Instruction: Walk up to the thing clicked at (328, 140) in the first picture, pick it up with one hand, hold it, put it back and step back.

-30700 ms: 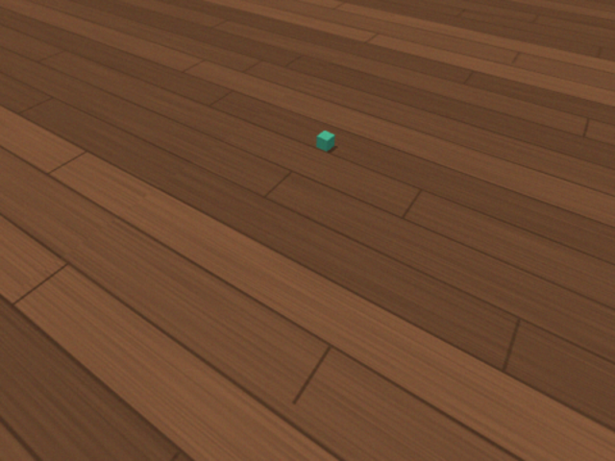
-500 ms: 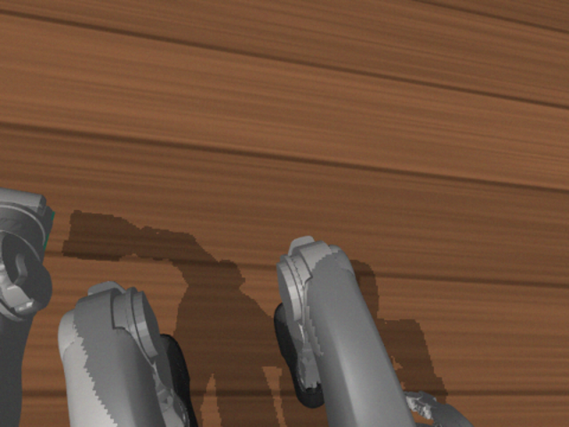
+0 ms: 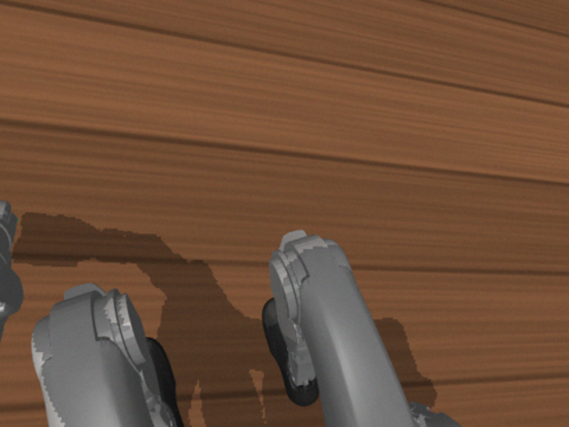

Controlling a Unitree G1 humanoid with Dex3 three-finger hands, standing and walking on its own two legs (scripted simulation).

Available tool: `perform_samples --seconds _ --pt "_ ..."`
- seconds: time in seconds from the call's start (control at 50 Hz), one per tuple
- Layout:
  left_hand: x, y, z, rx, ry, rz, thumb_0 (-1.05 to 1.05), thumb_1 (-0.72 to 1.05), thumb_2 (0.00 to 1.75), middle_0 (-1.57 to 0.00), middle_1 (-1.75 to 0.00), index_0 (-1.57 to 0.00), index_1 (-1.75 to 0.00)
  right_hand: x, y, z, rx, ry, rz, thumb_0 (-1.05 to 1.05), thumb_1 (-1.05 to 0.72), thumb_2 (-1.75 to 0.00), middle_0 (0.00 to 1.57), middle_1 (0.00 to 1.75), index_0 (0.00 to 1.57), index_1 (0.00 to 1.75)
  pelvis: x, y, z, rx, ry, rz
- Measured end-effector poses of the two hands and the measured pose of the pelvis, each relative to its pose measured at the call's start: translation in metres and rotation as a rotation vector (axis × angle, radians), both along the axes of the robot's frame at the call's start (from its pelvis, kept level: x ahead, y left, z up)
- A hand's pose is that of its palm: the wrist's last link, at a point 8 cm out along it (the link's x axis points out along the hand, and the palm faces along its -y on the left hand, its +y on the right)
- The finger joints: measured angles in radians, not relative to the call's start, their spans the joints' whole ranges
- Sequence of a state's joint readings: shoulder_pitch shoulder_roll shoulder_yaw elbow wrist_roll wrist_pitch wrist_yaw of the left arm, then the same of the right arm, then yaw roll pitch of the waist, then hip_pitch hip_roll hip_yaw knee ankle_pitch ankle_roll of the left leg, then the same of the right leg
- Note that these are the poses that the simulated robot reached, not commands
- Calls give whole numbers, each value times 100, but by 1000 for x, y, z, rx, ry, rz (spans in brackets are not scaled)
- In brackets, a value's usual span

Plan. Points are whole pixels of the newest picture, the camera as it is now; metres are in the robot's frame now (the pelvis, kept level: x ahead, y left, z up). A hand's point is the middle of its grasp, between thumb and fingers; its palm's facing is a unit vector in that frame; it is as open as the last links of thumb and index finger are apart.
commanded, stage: lower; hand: left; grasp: from above
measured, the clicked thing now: out of the picture +0.42 +0.33 -0.19
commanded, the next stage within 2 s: rest in 0.16 s
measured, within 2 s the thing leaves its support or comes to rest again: neither
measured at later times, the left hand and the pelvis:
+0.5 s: hand out of the picture +0.43 +0.31 -0.21, palm faces -0.09 -0.43 -0.90, open 10.0 cm; pelvis +0.00 +0.00 -0.01, yaw -2 degrees
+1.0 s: hand (5, 226) +0.44 +0.30 -0.23, palm faces -0.08 -0.44 -0.89, open 10.0 cm; pelvis +0.00 +0.01 -0.01, yaw -4 degrees
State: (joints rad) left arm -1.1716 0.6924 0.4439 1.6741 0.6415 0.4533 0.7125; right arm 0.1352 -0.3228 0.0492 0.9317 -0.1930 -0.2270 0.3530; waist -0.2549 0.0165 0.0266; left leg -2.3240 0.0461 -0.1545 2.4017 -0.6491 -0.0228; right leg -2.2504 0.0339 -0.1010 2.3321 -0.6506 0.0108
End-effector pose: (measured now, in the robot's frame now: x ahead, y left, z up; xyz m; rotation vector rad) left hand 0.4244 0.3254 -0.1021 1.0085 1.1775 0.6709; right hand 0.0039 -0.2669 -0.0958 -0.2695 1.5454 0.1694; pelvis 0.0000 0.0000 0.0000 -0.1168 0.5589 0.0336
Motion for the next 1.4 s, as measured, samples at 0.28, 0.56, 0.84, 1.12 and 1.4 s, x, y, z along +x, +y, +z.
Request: perform_samples --seconds 0.28,0.56,0.84,1.12,1.4 --pt "11 -10 -25 -10 16 -2 -3 -7 57 -72 -57 -76 -49 -6 -3 8 6 38 40 0 -92 -90 19 30 19 30 1 1 -2 -20 -11 -10" --pt "10 -12 -51 -11 25 15 -3 -8 58 -73 -55 -77 -49 -18 8 14 47 84 74 0 -92 -90 19 30 19 30 0 3 -7 -39 -41 -19" --pt "12 -10 -60 1 15 15 -3 -8 58 -74 -55 -78 -48 -18 11 24 53 58 98 0 -92 -90 19 30 19 30 -1 5 -9 -62 -65 -29" --pt "13 -18 -78 -15 11 21 -3 -8 57 -74 -55 -77 -49 -17 12 31 56 60 131 0 -92 -90 19 30 19 30 -2 5 -10 -72 -82 -35" --pt "11 -17 -84 -17 16 36 -3 -8 57 -74 -55 -77 -48 -16 16 32 68 49 140 0 -92 -90 19 30 19 30 -2 6 -11 -81 -89 -41"
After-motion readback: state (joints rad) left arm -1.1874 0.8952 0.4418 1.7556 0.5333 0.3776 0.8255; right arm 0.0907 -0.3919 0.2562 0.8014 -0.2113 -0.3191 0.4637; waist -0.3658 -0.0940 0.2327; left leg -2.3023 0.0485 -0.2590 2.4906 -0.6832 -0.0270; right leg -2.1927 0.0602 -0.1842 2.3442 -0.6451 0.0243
